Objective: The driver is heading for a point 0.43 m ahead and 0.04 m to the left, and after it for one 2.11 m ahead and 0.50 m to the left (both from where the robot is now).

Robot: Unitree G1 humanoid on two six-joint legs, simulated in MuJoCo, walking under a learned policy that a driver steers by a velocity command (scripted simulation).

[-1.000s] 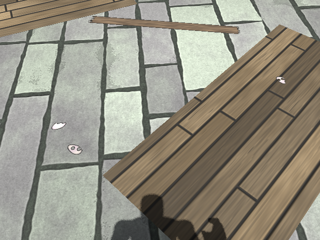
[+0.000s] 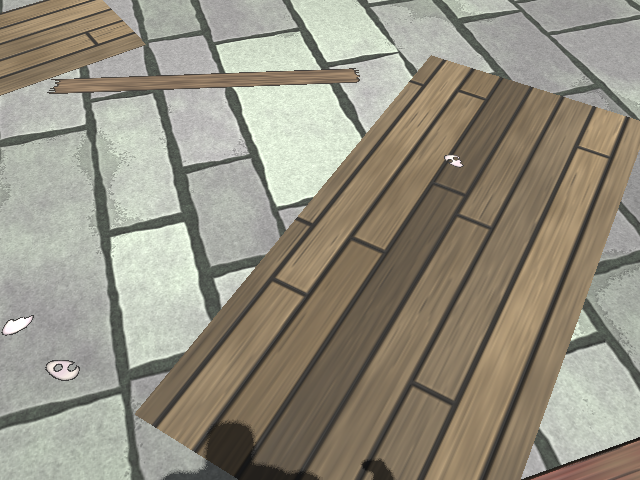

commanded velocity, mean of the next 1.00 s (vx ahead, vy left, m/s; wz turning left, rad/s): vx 0.42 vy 0.00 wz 0.31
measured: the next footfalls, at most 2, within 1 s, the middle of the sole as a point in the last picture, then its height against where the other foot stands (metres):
right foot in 0.26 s outside the picture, level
left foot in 0.90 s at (282, 463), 0.15 m lower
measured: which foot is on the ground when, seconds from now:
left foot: down 0.00-0.26, up 0.28-0.88, down 0.90-1.00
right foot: up 0.00-0.24, down 0.26-0.90, up 0.92-1.00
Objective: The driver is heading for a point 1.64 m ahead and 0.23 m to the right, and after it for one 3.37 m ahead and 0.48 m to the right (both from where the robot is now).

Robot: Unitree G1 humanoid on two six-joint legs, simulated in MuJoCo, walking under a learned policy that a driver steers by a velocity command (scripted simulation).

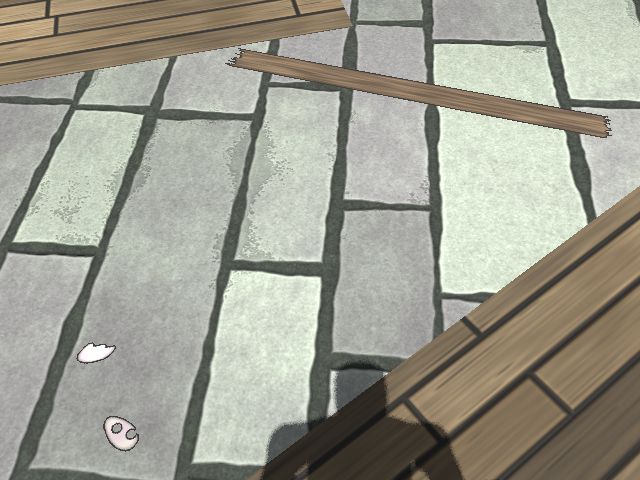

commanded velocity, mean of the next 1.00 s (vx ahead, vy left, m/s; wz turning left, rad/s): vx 0.50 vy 0.00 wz -0.16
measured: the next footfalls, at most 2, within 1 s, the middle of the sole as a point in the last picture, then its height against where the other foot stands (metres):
right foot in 0.26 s outside the picture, level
left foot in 0.74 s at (312, 386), level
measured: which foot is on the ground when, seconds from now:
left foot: down 0.00-0.30, up 0.32-0.72, down 0.74-1.00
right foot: up 0.00-0.24, down 0.26-0.74, up 0.76-1.00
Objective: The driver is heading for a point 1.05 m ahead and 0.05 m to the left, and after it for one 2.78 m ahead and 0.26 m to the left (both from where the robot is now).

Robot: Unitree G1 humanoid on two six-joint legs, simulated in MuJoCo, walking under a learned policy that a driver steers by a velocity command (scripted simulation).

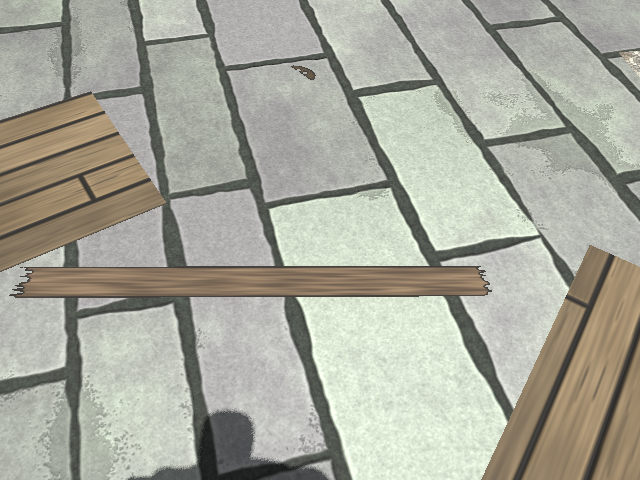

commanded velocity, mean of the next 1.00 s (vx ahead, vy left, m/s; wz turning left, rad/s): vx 0.50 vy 0.00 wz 0.12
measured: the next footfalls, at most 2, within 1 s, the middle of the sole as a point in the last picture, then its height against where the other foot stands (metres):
right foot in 0.22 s outside the picture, level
left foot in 0.76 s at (267, 425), level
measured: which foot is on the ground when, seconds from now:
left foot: down 0.00-0.22, up 0.24-0.74, down 0.76-1.00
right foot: up 0.00-0.20, down 0.22-0.76, up 0.78-1.00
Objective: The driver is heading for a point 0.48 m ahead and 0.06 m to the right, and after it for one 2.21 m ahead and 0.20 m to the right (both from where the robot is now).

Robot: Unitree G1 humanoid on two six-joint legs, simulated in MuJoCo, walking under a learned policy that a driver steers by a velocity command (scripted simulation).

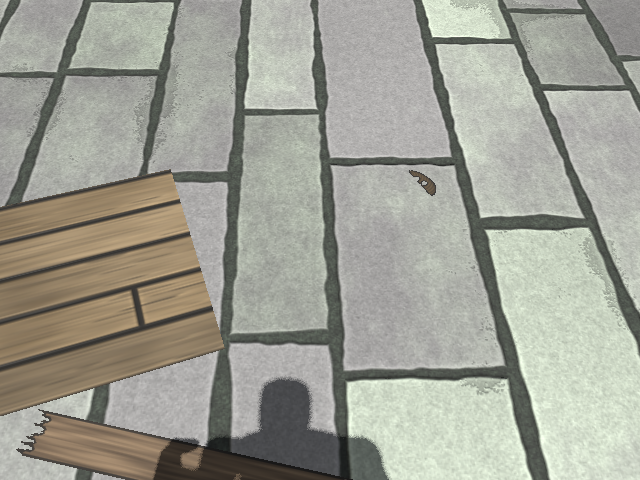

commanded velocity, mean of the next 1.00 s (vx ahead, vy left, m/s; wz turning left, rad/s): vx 0.50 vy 0.00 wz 0.11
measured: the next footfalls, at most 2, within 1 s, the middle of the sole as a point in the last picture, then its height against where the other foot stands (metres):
right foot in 0.28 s outside the picture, level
left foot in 0.80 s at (245, 407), level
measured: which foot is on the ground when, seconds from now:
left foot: down 0.00-0.30, up 0.32-0.78, down 0.80-1.00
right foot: up 0.00-0.26, down 0.28-0.80, up 0.82-1.00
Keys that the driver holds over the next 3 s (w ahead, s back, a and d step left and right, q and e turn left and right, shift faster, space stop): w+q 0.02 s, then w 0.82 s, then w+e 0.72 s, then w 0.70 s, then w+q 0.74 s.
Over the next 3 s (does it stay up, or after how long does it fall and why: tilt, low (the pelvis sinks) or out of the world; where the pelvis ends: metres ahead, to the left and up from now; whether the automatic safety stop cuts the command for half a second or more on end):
stays up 1.65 -0.17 -0.01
